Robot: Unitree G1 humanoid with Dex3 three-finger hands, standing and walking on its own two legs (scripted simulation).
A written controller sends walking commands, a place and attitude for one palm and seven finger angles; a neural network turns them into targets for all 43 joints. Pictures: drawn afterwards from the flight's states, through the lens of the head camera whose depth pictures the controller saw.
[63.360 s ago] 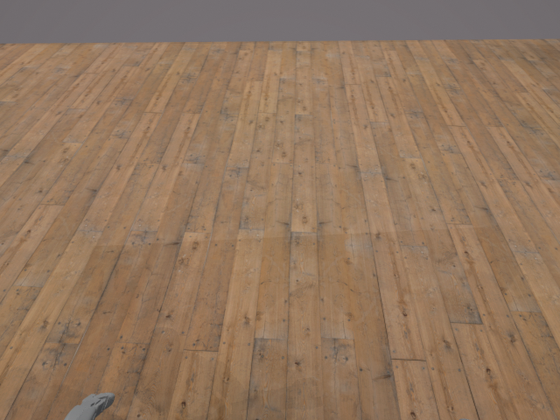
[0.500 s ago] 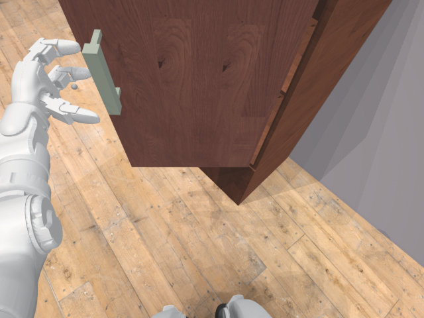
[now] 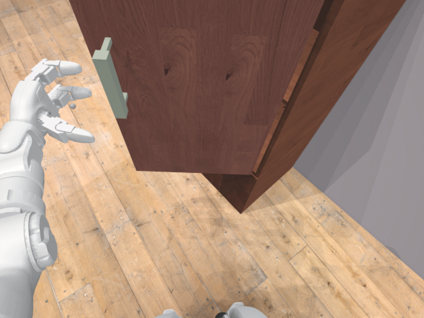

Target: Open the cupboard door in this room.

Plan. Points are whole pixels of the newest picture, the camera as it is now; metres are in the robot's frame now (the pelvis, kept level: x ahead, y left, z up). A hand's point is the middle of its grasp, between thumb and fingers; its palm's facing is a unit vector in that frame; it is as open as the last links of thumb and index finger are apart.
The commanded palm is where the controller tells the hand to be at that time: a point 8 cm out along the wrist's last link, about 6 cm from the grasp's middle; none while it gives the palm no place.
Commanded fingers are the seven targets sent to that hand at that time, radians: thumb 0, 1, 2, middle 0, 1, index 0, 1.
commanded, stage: move the hooked fingers beside the handle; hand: left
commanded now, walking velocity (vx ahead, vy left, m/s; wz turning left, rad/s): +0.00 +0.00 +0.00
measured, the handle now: (114, 80) +0.54 +0.17 +0.10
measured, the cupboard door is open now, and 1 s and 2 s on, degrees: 48 48 48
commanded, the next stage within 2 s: slide the fingers in behind the handle in 0.50 s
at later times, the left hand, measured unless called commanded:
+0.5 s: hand (81, 99) +0.49 +0.22 +0.10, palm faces -0.07 -1.00 -0.01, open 14.0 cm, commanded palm +0.46 +0.26 +0.10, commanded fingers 0.00 -0.50 0.30 -0.30 -1.20 -0.30 -1.20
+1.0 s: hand (97, 100) +0.49 +0.19 +0.10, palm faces -0.06 -1.00 -0.01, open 14.0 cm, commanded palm +0.47 +0.24 +0.10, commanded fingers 0.00 -0.50 0.30 -0.30 -1.20 -0.30 -1.20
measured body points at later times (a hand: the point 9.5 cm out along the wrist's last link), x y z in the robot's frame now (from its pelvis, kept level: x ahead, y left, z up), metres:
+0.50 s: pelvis +0.00 +0.01 +0.00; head +0.10 +0.02 +0.44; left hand +0.49 +0.27 +0.11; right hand -0.02 -0.26 -0.11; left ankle -0.02 +0.07 -0.70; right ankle +0.00 -0.09 -0.70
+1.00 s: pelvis -0.01 +0.01 -0.01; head +0.10 +0.02 +0.43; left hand +0.49 +0.24 +0.10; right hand +0.00 -0.26 -0.11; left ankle -0.02 +0.07 -0.70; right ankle +0.00 -0.09 -0.70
